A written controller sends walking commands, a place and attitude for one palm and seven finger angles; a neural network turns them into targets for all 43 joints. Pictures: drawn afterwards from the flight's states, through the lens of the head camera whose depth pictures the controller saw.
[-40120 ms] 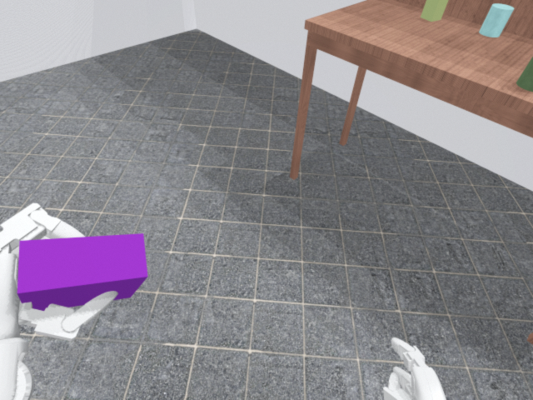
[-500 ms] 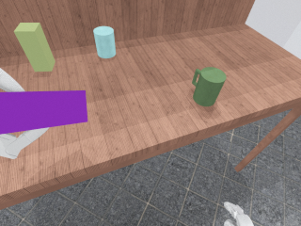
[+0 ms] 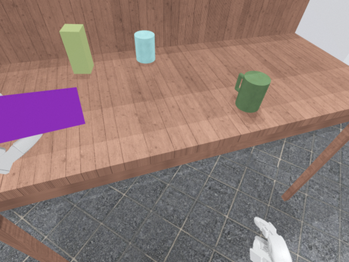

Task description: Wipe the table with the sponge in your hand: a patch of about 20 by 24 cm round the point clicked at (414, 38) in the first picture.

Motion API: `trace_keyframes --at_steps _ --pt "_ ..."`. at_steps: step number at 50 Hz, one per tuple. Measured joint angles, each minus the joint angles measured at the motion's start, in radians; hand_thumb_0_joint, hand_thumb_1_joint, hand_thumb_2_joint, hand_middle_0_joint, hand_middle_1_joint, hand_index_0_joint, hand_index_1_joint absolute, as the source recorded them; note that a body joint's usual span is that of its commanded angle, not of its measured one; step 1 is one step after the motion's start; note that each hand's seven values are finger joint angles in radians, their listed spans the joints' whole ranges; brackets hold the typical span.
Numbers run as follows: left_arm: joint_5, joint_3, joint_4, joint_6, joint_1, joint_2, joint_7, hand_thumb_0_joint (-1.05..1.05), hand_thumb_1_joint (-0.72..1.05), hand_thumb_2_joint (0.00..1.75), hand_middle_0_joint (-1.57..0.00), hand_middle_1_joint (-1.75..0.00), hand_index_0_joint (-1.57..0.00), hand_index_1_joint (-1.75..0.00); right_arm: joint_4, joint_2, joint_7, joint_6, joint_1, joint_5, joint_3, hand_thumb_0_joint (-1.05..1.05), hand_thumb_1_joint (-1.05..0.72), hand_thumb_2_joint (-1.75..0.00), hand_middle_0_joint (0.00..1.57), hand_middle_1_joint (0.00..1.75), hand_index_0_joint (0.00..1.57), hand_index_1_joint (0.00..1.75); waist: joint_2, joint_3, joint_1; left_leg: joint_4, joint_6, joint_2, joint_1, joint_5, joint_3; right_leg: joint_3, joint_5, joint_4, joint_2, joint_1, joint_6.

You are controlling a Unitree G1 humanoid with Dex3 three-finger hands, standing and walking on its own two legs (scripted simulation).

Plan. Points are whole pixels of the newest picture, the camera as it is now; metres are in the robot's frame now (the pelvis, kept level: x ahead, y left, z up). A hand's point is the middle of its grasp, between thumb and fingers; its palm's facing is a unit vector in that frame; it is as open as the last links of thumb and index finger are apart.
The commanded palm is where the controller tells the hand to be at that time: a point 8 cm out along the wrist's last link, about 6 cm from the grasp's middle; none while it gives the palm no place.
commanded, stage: step back with the hand held close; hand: left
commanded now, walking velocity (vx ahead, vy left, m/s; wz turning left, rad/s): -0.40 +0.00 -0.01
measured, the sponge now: (40, 111) +0.25 +0.23 +0.27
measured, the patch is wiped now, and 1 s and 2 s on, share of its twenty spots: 1.00 1.00 1.00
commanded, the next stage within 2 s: stop stepping back and stand still in 0.46 s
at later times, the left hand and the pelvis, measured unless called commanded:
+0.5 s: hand out of the picture +0.09 +0.24 +0.28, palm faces +0.51 -0.79 -0.35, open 9.2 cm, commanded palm +0.02 +0.28 +0.28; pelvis -0.14 +0.00 +0.00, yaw -1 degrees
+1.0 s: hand out of the picture -0.08 +0.23 +0.28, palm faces +0.57 -0.79 -0.24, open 9.2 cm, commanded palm -0.12 +0.26 +0.28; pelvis -0.28 -0.02 +0.00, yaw +1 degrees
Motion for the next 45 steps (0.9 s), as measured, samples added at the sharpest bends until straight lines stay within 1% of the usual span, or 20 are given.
trace_keyframes --at_steps 3,6,8,10,12,13,14,16,19,22,26,28,30,32,34,37,39,41,43,45 --pt "-0.002 -0.025 0.056 0.019 -0.033 -0.040 -0.008 -0.01 -0.49 1.08 -0.83 -1.44 -0.86 -1.45 -0.020 0.006 0.010 0.002 -0.020 0.004 0.025 0.01 -0.91 -0.90 0.20 0.30 0.20 0.30 0.016 -0.004 0.000 0.014 -0.009 0.010 -0.023 0.017 0.003 -0.002 0.154 -0.182 -0.003 0.080 -0.005" --pt "0.003 -0.104 0.033 0.020 -0.009 -0.086 -0.033 -0.01 -0.49 1.08 -0.83 -1.44 -0.86 -1.46 -0.021 -0.001 0.016 0.019 -0.052 0.008 0.032 0.01 -0.91 -0.90 0.21 0.30 0.20 0.30 0.048 0.024 -0.023 0.128 -0.035 0.029 -0.069 -0.085 -0.022 -0.021 0.202 -0.196 0.021 0.073 -0.002" --pt "0.005 -0.149 -0.031 0.014 0.040 -0.080 -0.054 -0.01 -0.49 1.08 -0.83 -1.44 -0.86 -1.46 -0.015 0.009 0.016 0.038 -0.059 0.017 0.027 0.01 -0.91 -0.90 0.21 0.30 0.21 0.30 0.008 0.030 -0.039 0.283 -0.051 0.017 -0.093 -0.162 -0.012 -0.015 0.201 -0.184 0.004 0.051 -0.001" --pt "0.004 -0.155 -0.115 0.002 0.102 -0.049 -0.069 -0.01 -0.49 1.08 -0.83 -1.44 -0.86 -1.45 -0.022 0.018 0.011 0.054 -0.053 0.015 0.024 0.01 -0.91 -0.90 0.21 0.30 0.21 0.30 -0.046 0.029 -0.059 0.342 -0.057 0.016 -0.077 -0.198 0.007 -0.004 0.209 -0.172 -0.021 0.016 0.004" --pt "-0.001 -0.128 -0.186 -0.014 0.147 -0.002 -0.068 -0.01 -0.49 1.08 -0.83 -1.44 -0.86 -1.45 -0.044 0.009 0.004 0.060 -0.039 0.010 0.019 0.01 -0.91 -0.90 0.21 0.30 0.20 0.30 -0.076 0.030 -0.080 0.220 -0.062 0.032 -0.015 -0.147 0.012 -0.007 0.216 -0.147 -0.042 -0.034 0.013" --pt "-0.005 -0.109 -0.213 -0.021 0.155 0.018 -0.063 -0.01 -0.49 1.08 -0.83 -1.44 -0.86 -1.45 -0.059 -0.008 0.000 0.058 -0.029 0.008 0.012 0.01 -0.91 -0.90 0.21 0.30 0.20 0.30 -0.064 0.030 -0.087 0.117 -0.058 0.048 0.023 -0.121 -0.002 -0.018 0.213 -0.121 -0.042 -0.068 0.018" --pt "-0.008 -0.086 -0.226 -0.030 0.146 0.040 -0.057 -0.01 -0.49 1.08 -0.83 -1.44 -0.86 -1.45 -0.057 -0.016 -0.004 0.050 -0.028 0.004 -0.003 0.01 -0.91 -0.90 0.21 0.30 0.20 0.30 -0.064 0.038 -0.093 0.083 -0.054 0.041 0.017 -0.170 -0.009 -0.021 0.178 -0.076 -0.047 -0.108 0.018" --pt "-0.011 -0.036 -0.208 -0.051 0.116 0.069 -0.044 -0.01 -0.49 1.08 -0.83 -1.43 -0.87 -1.45 -0.021 -0.004 -0.007 0.033 -0.040 -0.001 -0.024 0.01 -0.91 -0.90 0.20 0.30 0.20 0.30 -0.088 0.079 -0.066 0.086 -0.042 0.026 -0.008 -0.136 0.008 0.025 0.022 0.089 -0.027 -0.178 0.010" --pt "-0.010 0.013 -0.150 -0.044 0.083 0.066 -0.024 -0.01 -0.49 1.08 -0.84 -1.43 -0.87 -1.45 0.016 0.014 0.008 0.001 -0.027 0.002 -0.025 0.01 -0.91 -0.90 0.20 0.30 0.20 0.30 -0.076 0.109 -0.037 0.025 -0.040 0.047 0.008 -0.045 0.022 0.019 -0.070 0.221 0.017 -0.204 0.015" --pt "-0.004 0.026 -0.094 -0.019 0.067 0.039 -0.014 -0.01 -0.49 1.08 -0.83 -1.44 -0.87 -1.45 0.029 0.028 0.025 -0.023 0.006 0.008 -0.021 0.01 -0.91 -0.90 0.20 0.30 0.20 0.30 -0.045 0.099 -0.041 -0.037 -0.048 0.063 0.030 0.006 0.020 -0.004 -0.034 0.175 0.030 -0.147 0.018" --pt "-0.005 0.002 -0.066 0.005 0.085 0.001 -0.016 -0.01 -0.49 1.08 -0.83 -1.44 -0.86 -1.45 0.024 0.026 0.035 -0.031 0.036 0.004 -0.003 0.01 -0.91 -0.90 0.20 0.30 0.20 0.30 -0.012 0.061 -0.051 -0.050 -0.059 0.073 0.013 0.046 0.028 -0.009 0.091 -0.039 0.010 -0.011 0.011" --pt "-0.002 -0.013 -0.071 0.000 0.101 -0.003 -0.026 -0.01 -0.49 1.08 -0.83 -1.44 -0.86 -1.45 0.015 0.017 0.037 -0.030 0.035 -0.002 0.007 0.01 -0.91 -0.90 0.21 0.30 0.20 0.30 0.001 0.049 -0.049 -0.005 -0.068 0.084 -0.027 0.045 0.030 -0.013 0.162 -0.160 0.008 0.053 -0.008" --pt "0.007 -0.052 -0.081 -0.017 0.106 -0.022 -0.038 -0.01 -0.49 1.08 -0.83 -1.44 -0.86 -1.45 0.030 0.001 0.033 -0.020 0.009 -0.002 0.002 0.01 -0.91 -0.90 0.21 0.30 0.20 0.30 0.039 0.067 -0.053 0.144 -0.076 0.093 -0.088 -0.105 -0.006 -0.030 0.194 -0.172 0.037 0.045 -0.034" --pt "0.008 -0.082 -0.090 -0.031 0.119 -0.014 -0.050 -0.01 -0.49 1.08 -0.83 -1.44 -0.86 -1.45 0.046 0.001 0.027 -0.009 -0.003 0.009 -0.009 0.01 -0.91 -0.90 0.21 0.30 0.20 0.30 0.018 0.064 -0.058 0.364 -0.079 0.053 -0.142 -0.178 -0.014 -0.026 0.227 -0.178 0.023 0.028 -0.041" --pt "0.005 -0.080 -0.096 -0.033 0.148 0.006 -0.058 -0.01 -0.49 1.08 -0.83 -1.44 -0.86 -1.45 0.041 0.005 0.020 0.010 0.003 0.015 -0.012 0.01 -0.91 -0.90 0.21 0.30 0.20 0.30 -0.024 0.040 -0.065 0.474 -0.073 0.032 -0.139 -0.165 0.011 -0.011 0.254 -0.184 0.000 0.006 -0.040" --pt "-0.004 -0.065 -0.074 -0.021 0.162 0.029 -0.052 -0.01 -0.49 1.08 -0.83 -1.44 -0.87 -1.45 0.014 -0.005 0.004 0.028 0.033 0.015 -0.018 0.01 -0.91 -0.90 0.20 0.30 0.20 0.30 -0.058 -0.016 -0.081 0.392 -0.057 0.041 -0.036 -0.180 0.047 -0.014 0.272 -0.180 -0.031 -0.038 -0.038" --pt "-0.008 -0.057 -0.045 -0.013 0.144 0.031 -0.045 -0.01 -0.49 1.08 -0.84 -1.44 -0.87 -1.45 0.008 -0.028 -0.006 0.025 0.051 0.014 -0.023 0.01 -0.91 -0.90 0.20 0.30 0.20 0.30 -0.058 -0.052 -0.084 0.247 -0.034 0.056 0.068 -0.211 0.052 -0.035 0.283 -0.162 -0.046 -0.081 -0.033" --pt "-0.012 -0.053 -0.019 -0.010 0.113 0.022 -0.039 -0.01 -0.49 1.08 -0.83 -1.44 -0.87 -1.45 -0.003 -0.066 -0.016 0.014 0.063 0.011 -0.032 0.01 -0.91 -0.90 0.20 0.30 0.20 0.30 -0.024 -0.073 -0.089 0.065 -0.010 0.084 0.174 -0.279 0.036 -0.066 0.265 -0.118 -0.039 -0.136 -0.026" --pt "-0.012 -0.043 0.023 -0.009 0.091 0.011 -0.037 -0.01 -0.49 1.08 -0.83 -1.44 -0.87 -1.45 0.021 -0.063 -0.023 0.002 0.061 0.014 -0.038 0.01 -0.91 -0.90 0.20 0.30 0.20 0.30 -0.049 -0.061 -0.089 0.053 -0.044 0.064 0.168 -0.288 0.035 -0.046 0.147 -0.013 -0.044 -0.176 -0.009" --pt "0.002 -0.028 0.048 0.013 0.113 -0.010 -0.035 -0.01 -0.49 1.08 -0.83 -1.44 -0.86 -1.45 0.032 -0.048 -0.018 -0.021 0.091 0.017 -0.034 0.01 -0.91 -0.90 0.20 0.30 0.20 0.30 -0.062 -0.070 -0.063 0.041 -0.063 0.062 0.190 -0.226 0.059 -0.037 0.046 0.182 -0.019 -0.200 0.005"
